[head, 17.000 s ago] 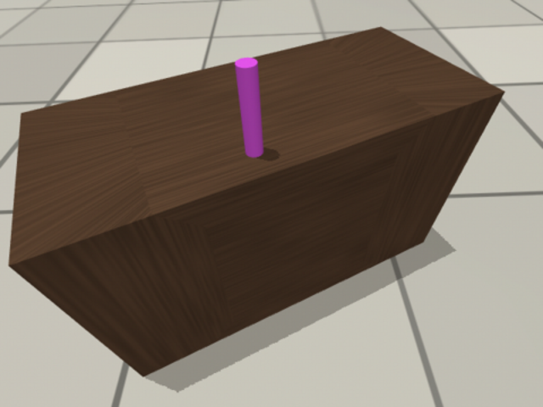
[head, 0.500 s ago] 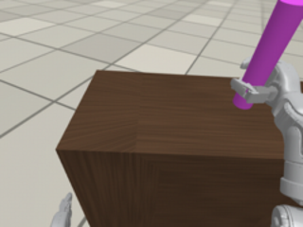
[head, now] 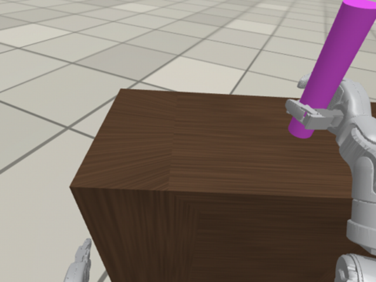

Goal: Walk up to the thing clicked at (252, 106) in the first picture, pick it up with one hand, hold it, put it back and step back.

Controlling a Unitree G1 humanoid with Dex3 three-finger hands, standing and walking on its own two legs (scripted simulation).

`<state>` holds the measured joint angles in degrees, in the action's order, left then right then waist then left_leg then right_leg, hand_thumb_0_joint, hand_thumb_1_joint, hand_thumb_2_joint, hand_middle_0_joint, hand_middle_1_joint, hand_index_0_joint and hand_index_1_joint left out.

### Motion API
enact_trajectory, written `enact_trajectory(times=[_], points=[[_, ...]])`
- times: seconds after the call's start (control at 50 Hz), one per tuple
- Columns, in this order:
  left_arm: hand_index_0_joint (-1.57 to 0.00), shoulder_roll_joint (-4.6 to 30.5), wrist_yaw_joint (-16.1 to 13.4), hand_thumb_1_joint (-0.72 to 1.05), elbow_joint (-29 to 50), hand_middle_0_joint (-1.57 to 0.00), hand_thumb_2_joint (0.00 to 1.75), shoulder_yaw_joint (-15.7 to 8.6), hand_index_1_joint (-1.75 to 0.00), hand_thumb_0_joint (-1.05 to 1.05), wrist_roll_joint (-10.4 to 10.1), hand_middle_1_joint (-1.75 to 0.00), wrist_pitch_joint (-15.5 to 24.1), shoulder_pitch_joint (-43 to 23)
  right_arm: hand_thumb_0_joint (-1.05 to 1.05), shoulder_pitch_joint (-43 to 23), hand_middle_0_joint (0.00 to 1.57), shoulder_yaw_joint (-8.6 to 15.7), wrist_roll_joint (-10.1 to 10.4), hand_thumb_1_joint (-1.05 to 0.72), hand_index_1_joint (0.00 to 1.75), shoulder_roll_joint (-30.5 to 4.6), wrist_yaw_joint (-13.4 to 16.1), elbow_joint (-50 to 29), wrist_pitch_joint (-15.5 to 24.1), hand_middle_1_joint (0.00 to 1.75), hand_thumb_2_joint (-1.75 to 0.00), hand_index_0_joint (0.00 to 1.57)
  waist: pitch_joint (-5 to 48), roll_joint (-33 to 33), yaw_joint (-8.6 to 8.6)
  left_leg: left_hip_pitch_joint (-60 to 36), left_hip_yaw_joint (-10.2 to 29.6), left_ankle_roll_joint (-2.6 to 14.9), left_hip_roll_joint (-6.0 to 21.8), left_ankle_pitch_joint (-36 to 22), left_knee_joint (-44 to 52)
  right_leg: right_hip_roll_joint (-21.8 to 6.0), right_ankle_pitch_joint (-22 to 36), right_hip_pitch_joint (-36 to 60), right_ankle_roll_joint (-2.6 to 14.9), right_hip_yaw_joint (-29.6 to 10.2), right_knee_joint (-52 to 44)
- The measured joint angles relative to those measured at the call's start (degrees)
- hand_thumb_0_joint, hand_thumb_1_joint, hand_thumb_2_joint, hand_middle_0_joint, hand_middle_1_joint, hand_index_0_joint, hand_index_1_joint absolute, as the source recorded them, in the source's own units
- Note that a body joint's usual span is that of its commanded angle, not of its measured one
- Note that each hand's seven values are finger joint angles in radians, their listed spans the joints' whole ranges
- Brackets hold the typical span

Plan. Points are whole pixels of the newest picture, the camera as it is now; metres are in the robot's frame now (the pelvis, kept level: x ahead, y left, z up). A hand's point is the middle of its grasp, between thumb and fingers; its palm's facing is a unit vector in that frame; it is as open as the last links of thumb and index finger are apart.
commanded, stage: hold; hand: right
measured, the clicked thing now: (324, 80) +0.33 -0.18 +0.33
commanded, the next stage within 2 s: crouch in 1.70 s
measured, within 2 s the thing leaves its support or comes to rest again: neither
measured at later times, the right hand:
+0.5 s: hand (311, 104) +0.33 -0.17 +0.28, palm faces +0.08 +1.00 -0.03, open 7.0 cm
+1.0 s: hand (305, 103) +0.34 -0.17 +0.28, palm faces +0.07 +1.00 -0.03, open 7.0 cm
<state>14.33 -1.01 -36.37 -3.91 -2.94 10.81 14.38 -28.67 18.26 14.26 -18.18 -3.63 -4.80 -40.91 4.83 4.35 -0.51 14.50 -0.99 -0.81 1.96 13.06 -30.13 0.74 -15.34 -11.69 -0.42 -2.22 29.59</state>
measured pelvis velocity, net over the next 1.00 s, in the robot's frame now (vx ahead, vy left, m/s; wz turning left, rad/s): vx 0.00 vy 0.00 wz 0.00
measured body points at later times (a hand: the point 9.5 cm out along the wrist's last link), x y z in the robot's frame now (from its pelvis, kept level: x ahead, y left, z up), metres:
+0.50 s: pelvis +0.00 +0.00 +0.00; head -0.06 +0.04 +0.45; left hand +0.17 +0.25 -0.08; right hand +0.32 -0.23 +0.29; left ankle +0.04 +0.13 -0.73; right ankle +0.01 -0.13 -0.73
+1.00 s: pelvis +0.00 +0.00 +0.00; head -0.05 +0.04 +0.45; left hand +0.18 +0.25 -0.08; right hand +0.33 -0.22 +0.28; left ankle +0.04 +0.13 -0.73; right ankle +0.01 -0.13 -0.73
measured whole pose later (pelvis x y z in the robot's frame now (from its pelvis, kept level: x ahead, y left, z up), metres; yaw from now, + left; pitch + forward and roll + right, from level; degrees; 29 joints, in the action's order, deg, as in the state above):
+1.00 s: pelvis +0.00 +0.00 +0.00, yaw +0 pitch -3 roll +0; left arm 13.9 -1.3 -38.1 -3.4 -2.8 11.4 13.3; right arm -28.2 17.6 14.4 -18.0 -4.5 -5.6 -41.2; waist 4.9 4.8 -0.8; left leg 13.6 -1.3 -0.7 1.9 13.3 -29.7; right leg 0.6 -15.6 -11.0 -0.5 -2.5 29.2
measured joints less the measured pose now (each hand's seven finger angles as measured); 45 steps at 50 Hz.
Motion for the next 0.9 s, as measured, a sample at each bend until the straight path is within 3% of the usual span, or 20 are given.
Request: enact_trajectory(times=[0.24, 0.36, 0.68, 0.9], points=[[-0.05, -0.11, -0.10, -0.54, 0.12, -0.05, 0.06, 0.20, -0.05, -0.01, 0.14, -0.05, 0.12, -0.44, -0.01, 1.66, 0.92, -0.92, -0.51, 0.11, 1.27, 0.56, -0.12, -1.71, 0.93, 1.26, -1.14, 0.93, 0.26, -0.07, 0.06, -0.21, 0.04, 0.01, -0.09, -0.23, 0.09, -0.08, 0.03, 0.09, -0.03, 0.04, 0.21], [-0.05, -0.46, -0.14, -0.54, -0.77, -0.05, 0.06, 0.16, -0.05, -0.01, 0.08, -0.05, 0.49, -0.99, -0.01, 1.15, 0.92, -0.09, 0.47, 0.11, 1.27, -0.34, -0.46, -1.53, 0.89, 1.26, -1.14, 0.93, 0.36, 0.23, 0.12, -0.27, 0.05, -0.02, -0.11, -0.31, 0.08, -0.10, 0.05, 0.12, 0.02, 0.06, 0.32], [-0.05, 0.00, -0.37, -0.54, -1.01, -0.05, 0.06, 0.27, -0.05, -0.01, 0.27, -0.05, 1.33, -1.09, -0.01, 0.17, 0.92, -0.14, 0.11, 0.11, 1.27, -0.02, -0.09, -0.53, 0.63, 1.26, -1.14, 0.93, -0.32, 0.04, 0.40, -0.01, 0.07, 0.07, -0.21, -0.36, 0.20, -0.20, 0.15, -0.06, -0.08, 0.08, 0.08], [-0.04, -0.27, -0.23, -0.55, -1.65, -0.05, 0.06, 0.39, -0.05, -0.01, 0.05, -0.05, 0.61, -0.53, -0.01, 1.15, 0.92, 0.02, 0.18, 0.11, 1.27, 0.08, -0.68, -2.47, 0.21, 1.26, -1.14, 0.93, 0.11, 0.42, -0.35, -0.67, -0.20, 0.07, -0.23, 0.13, 0.44, -0.24, -0.31, 0.46, -0.10, -0.17, -0.06]])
